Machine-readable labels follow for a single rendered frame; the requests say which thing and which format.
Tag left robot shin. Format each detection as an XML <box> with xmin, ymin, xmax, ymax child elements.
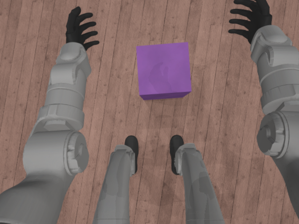
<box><xmin>110</xmin><ymin>145</ymin><xmax>133</xmax><ymax>157</ymax></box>

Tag right robot hand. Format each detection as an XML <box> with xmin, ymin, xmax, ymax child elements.
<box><xmin>228</xmin><ymin>0</ymin><xmax>272</xmax><ymax>44</ymax></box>

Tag left robot foot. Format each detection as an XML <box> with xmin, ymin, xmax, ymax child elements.
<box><xmin>125</xmin><ymin>135</ymin><xmax>139</xmax><ymax>173</ymax></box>

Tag left robot upper arm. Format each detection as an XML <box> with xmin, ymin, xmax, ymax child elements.
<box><xmin>0</xmin><ymin>130</ymin><xmax>89</xmax><ymax>224</ymax></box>

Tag right robot upper arm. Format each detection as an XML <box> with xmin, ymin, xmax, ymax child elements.
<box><xmin>256</xmin><ymin>111</ymin><xmax>299</xmax><ymax>219</ymax></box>

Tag carton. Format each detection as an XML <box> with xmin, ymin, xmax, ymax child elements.
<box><xmin>136</xmin><ymin>42</ymin><xmax>192</xmax><ymax>100</ymax></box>

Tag left robot hand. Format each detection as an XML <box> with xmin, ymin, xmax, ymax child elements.
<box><xmin>65</xmin><ymin>7</ymin><xmax>99</xmax><ymax>51</ymax></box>

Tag robot left forearm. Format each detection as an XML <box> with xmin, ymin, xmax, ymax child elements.
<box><xmin>23</xmin><ymin>42</ymin><xmax>92</xmax><ymax>169</ymax></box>

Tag robot right forearm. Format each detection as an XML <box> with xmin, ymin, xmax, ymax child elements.
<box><xmin>250</xmin><ymin>25</ymin><xmax>299</xmax><ymax>115</ymax></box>

